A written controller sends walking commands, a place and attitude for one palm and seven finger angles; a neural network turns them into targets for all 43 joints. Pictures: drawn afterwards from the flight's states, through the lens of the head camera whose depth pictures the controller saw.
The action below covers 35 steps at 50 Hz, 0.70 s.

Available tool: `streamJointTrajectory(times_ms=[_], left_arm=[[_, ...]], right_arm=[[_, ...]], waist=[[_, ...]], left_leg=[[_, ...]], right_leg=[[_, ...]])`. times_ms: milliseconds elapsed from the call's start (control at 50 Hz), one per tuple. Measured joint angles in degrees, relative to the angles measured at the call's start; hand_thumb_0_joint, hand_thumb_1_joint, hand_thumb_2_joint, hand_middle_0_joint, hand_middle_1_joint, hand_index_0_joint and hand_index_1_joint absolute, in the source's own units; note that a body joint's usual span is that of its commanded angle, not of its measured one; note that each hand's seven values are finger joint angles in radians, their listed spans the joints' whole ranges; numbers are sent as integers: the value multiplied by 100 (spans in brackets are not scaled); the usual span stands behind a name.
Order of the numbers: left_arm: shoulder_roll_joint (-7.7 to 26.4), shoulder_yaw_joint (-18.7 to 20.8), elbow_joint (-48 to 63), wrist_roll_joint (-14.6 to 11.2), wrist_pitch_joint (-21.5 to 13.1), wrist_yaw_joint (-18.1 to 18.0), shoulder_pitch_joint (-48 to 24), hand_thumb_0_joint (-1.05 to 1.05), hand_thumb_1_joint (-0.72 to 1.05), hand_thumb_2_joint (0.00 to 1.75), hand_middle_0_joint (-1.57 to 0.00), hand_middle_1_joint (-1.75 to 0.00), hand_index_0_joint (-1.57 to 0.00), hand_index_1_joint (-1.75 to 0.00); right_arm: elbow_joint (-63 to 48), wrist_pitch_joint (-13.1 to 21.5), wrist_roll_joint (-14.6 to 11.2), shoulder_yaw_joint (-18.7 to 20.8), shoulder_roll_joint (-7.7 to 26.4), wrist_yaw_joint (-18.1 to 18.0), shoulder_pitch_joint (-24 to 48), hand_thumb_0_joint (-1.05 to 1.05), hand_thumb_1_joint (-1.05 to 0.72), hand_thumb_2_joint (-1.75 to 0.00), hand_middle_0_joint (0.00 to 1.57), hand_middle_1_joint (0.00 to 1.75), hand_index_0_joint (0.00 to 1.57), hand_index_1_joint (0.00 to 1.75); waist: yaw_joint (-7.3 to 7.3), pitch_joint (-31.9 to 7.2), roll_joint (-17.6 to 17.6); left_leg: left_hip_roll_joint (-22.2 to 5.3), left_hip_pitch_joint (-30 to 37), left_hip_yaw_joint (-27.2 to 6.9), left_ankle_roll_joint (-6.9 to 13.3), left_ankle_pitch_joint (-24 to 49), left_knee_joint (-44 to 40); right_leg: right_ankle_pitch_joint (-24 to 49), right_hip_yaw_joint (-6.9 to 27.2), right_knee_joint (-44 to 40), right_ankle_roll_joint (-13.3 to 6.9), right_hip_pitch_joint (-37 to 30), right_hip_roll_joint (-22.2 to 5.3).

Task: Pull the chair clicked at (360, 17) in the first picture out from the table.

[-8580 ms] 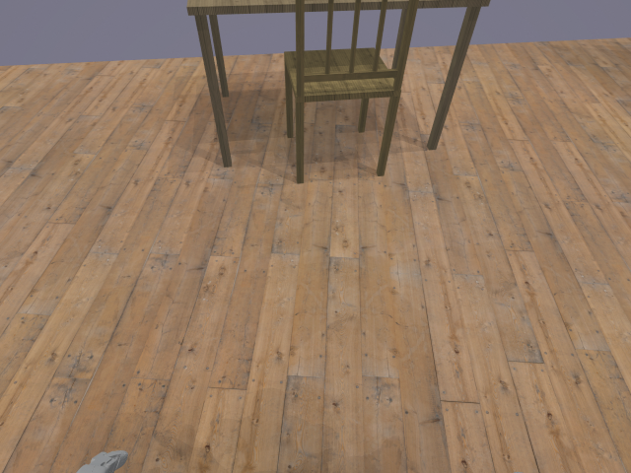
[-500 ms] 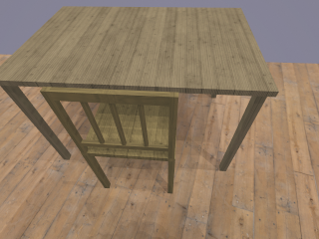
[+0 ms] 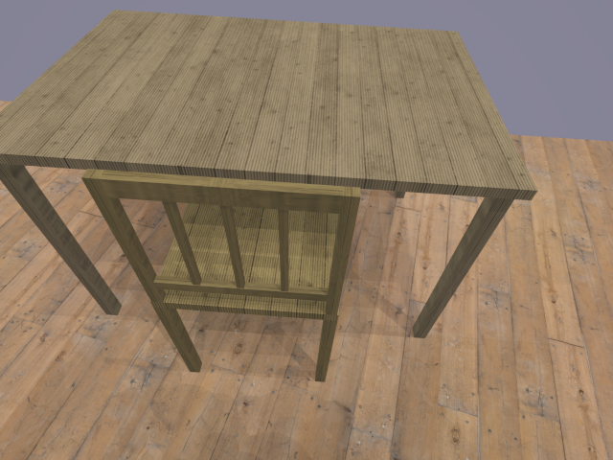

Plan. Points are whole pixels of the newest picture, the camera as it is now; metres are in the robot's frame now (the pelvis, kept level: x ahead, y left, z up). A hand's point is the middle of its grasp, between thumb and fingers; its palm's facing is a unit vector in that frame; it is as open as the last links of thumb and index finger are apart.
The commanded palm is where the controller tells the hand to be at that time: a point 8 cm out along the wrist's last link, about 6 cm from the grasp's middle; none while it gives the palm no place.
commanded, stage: look again from close up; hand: left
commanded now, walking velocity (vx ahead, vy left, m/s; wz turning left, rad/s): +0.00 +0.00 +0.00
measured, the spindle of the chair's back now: (234, 248) +0.49 +0.17 -0.10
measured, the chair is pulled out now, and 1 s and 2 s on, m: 0.00 0.00 0.00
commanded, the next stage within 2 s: none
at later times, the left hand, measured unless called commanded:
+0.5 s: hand out of the picture +0.00 +0.16 -0.18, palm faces +0.01 -0.98 -0.21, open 7.3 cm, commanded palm none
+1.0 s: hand out of the picture -0.05 +0.14 -0.18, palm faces +0.04 -0.99 -0.16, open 7.4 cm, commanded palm none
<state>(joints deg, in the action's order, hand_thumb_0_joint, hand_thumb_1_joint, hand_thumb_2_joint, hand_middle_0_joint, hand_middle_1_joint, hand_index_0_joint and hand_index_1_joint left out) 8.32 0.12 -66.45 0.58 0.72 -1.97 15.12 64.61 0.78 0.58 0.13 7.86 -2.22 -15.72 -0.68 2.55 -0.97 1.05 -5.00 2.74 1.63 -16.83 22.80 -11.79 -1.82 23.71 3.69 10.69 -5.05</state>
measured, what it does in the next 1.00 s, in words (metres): stands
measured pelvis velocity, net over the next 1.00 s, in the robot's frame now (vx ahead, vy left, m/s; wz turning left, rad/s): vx -0.03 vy -0.02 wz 0.01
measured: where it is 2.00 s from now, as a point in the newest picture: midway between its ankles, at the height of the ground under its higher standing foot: outside the picture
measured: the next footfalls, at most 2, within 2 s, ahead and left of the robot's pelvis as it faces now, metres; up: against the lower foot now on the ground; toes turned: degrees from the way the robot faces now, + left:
none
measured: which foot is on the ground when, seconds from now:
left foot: down 0.00-1.00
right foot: down 0.00-1.00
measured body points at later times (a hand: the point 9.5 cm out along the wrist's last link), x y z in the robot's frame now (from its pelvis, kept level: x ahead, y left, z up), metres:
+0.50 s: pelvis -0.02 -0.01 -0.01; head -0.02 -0.02 +0.44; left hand +0.00 +0.22 -0.16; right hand +0.00 -0.24 -0.16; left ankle -0.05 +0.10 -0.74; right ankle +0.01 -0.16 -0.74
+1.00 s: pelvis -0.03 -0.02 +0.00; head -0.02 -0.02 +0.45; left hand -0.05 +0.19 -0.16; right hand -0.05 -0.23 -0.16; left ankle -0.05 +0.10 -0.74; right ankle +0.01 -0.16 -0.74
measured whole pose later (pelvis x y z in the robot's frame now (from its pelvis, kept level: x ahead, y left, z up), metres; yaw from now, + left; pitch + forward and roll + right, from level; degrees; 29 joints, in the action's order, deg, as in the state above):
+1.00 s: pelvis -0.03 -0.02 +0.00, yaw +0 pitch -2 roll +0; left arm 7.4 -0.6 -63.5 0.6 -0.8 -2.1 18.3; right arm 65.3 1.0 0.6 -0.6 7.2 -0.9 -17.7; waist 0.0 2.6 -0.5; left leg -0.3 -8.3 1.9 0.2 -15.6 25.6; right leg -10.4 -2.6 25.5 1.9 13.2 -3.8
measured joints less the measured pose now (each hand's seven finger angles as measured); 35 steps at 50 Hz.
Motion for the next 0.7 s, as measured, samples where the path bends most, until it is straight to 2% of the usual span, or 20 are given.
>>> streamJointTrajectory(times_ms=[100,220,400,700], left_arm=[[-31,2,-3,-5,-25,-14,-37,0,91,90,-20,-29,-20,-30],[4,-59,171,6,-223,-110,-10,0,91,90,-20,-29,-20,-30],[60,-84,360,5,-132,-46,16,0,91,90,-20,-29,-20,-30],[45,-79,436,3,-119,12,180,0,91,90,-20,-29,-20,-30]], right_arm=[[58,12,-2,-9,-64,-4,-57,0,-91,-90,20,30,20,30],[-258,93,17,-9,46,35,-97,1,-92,-90,20,30,20,30],[-326,24,35,-3,156,61,-44,1,-92,-90,20,30,20,30],[-183,0,22,-52,86,144,-127,0,-91,-90,20,30,20,30]], waist=[[27,22,40],[158,73,135],[112,-88,168],[91,-23,78]], left_leg=[[-33,35,-11,-31,-24,-18],[-67,-370,-81,-56,-270,594],[-81,-281,-47,-69,-253,658],[-123,-331,-52,-131,68,362]], right_leg=[[-43,-15,11,-26,-23,31],[-233,-73,480,-59,289,34],[-229,-33,587,-88,239,50],[80,-46,291,-163,287,105]])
